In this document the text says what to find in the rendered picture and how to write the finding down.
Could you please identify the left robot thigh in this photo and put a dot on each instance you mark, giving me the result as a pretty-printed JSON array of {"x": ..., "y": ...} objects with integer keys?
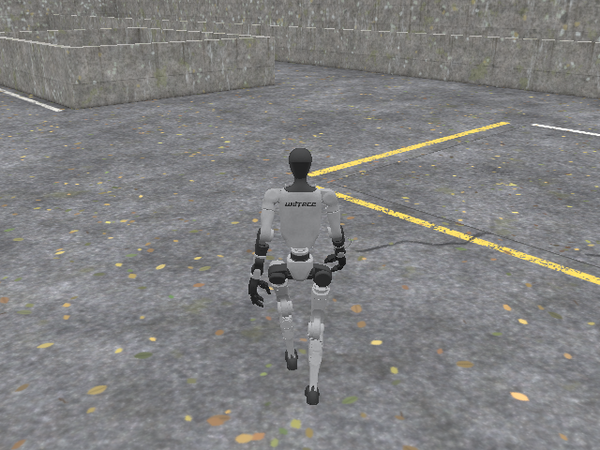
[{"x": 277, "y": 274}]

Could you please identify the robot right upper arm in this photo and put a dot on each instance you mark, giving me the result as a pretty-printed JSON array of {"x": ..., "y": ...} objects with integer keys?
[{"x": 329, "y": 198}]

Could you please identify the left robot forearm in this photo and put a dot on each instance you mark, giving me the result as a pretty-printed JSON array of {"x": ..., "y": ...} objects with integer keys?
[{"x": 259, "y": 257}]

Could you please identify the right robot forearm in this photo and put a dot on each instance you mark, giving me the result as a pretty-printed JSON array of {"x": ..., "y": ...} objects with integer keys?
[{"x": 339, "y": 245}]

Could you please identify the right robot hand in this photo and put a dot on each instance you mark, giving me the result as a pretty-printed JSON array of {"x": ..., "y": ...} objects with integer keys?
[{"x": 332, "y": 258}]

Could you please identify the robot left upper arm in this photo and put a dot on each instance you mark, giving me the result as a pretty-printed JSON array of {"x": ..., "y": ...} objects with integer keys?
[{"x": 271, "y": 197}]

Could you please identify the left robot hand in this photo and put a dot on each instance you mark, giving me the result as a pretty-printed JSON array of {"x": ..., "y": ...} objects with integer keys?
[{"x": 252, "y": 290}]

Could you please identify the robot torso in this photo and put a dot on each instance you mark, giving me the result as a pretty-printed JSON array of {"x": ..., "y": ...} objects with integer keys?
[{"x": 300, "y": 223}]

